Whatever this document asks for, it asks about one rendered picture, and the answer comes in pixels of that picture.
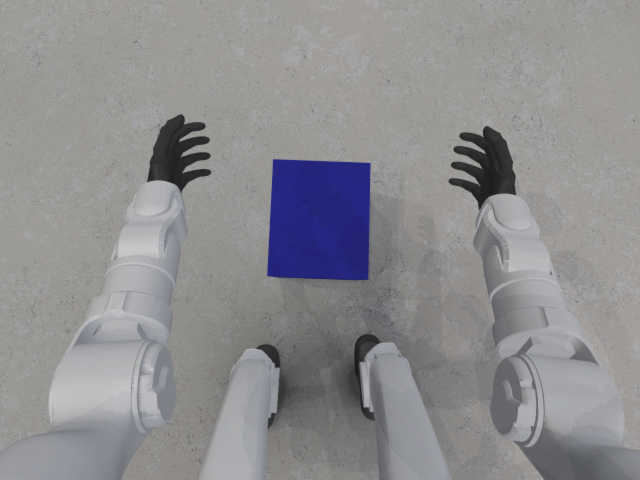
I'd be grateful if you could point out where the right robot foot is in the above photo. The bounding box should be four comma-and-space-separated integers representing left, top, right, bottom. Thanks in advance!
354, 334, 380, 421

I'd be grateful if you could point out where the robot left hand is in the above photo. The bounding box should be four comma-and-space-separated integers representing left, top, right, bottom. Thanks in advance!
147, 114, 211, 194

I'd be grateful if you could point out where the right robot upper arm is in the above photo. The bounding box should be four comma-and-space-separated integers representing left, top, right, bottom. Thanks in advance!
490, 353, 640, 480

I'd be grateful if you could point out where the left robot upper arm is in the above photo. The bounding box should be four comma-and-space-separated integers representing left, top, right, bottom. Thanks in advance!
0, 339, 177, 480

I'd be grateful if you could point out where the carton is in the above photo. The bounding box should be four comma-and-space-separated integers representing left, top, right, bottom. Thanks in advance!
267, 159, 371, 280

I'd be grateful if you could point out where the right robot forearm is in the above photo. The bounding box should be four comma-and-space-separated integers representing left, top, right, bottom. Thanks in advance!
473, 194, 625, 438

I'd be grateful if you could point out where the robot right hand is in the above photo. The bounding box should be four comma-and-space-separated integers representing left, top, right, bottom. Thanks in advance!
449, 126, 516, 210

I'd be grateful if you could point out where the right robot shin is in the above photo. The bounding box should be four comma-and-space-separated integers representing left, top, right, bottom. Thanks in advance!
366, 343, 412, 409

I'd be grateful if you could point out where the left robot forearm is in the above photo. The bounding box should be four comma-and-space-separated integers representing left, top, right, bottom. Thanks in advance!
48, 180, 188, 424

